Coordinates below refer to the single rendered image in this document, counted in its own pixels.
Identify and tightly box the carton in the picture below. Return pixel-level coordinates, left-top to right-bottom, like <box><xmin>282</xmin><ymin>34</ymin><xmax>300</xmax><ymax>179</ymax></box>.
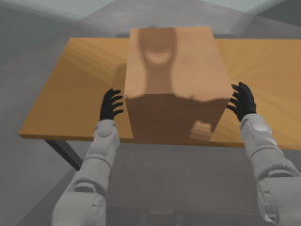
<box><xmin>124</xmin><ymin>26</ymin><xmax>234</xmax><ymax>144</ymax></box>

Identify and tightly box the left robot forearm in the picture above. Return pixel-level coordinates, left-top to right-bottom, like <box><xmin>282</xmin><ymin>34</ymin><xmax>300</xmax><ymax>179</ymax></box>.
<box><xmin>51</xmin><ymin>119</ymin><xmax>120</xmax><ymax>226</ymax></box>

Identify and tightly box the left robot upper arm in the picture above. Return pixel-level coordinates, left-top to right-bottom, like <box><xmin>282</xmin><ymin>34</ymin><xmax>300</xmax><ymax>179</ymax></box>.
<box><xmin>52</xmin><ymin>191</ymin><xmax>106</xmax><ymax>226</ymax></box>

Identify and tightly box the robot left hand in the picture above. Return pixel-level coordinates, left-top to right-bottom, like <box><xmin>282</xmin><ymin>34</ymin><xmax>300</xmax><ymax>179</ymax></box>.
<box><xmin>100</xmin><ymin>89</ymin><xmax>124</xmax><ymax>121</ymax></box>

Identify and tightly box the table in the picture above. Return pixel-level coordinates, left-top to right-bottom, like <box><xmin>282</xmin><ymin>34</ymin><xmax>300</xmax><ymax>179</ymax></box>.
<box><xmin>18</xmin><ymin>38</ymin><xmax>301</xmax><ymax>171</ymax></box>

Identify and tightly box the robot right hand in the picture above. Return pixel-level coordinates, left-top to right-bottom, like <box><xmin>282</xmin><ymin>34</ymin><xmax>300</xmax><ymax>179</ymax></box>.
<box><xmin>227</xmin><ymin>82</ymin><xmax>257</xmax><ymax>122</ymax></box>

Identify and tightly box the right robot upper arm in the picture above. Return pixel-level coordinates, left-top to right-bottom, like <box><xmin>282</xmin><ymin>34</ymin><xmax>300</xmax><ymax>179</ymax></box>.
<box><xmin>257</xmin><ymin>176</ymin><xmax>301</xmax><ymax>226</ymax></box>

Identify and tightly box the right robot forearm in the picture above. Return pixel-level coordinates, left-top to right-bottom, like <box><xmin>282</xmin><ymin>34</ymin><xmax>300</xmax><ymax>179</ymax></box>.
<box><xmin>239</xmin><ymin>113</ymin><xmax>301</xmax><ymax>182</ymax></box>

